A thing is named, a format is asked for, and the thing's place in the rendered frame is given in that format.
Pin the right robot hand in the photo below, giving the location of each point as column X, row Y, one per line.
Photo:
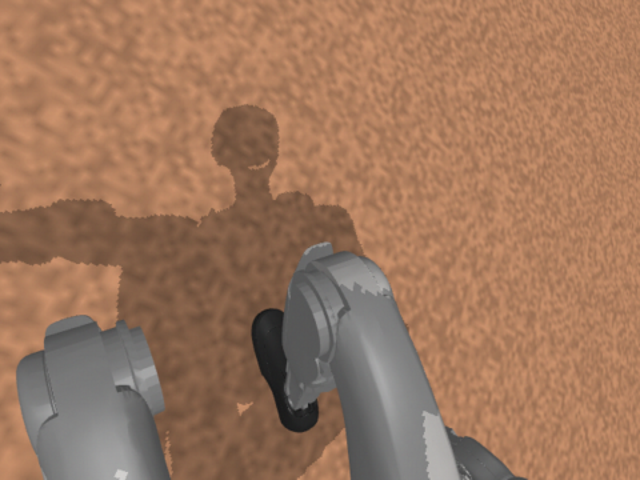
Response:
column 474, row 461

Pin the right robot foot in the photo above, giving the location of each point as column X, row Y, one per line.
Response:
column 267, row 342

